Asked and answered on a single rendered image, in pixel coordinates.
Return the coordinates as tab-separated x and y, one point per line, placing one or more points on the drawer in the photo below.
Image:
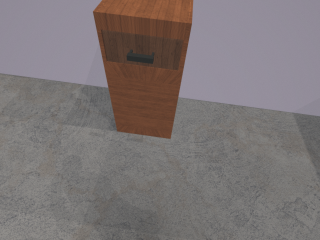
167	51

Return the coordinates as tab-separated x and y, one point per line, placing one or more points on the handle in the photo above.
142	58

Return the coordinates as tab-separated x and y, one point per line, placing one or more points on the cabinet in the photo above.
144	99

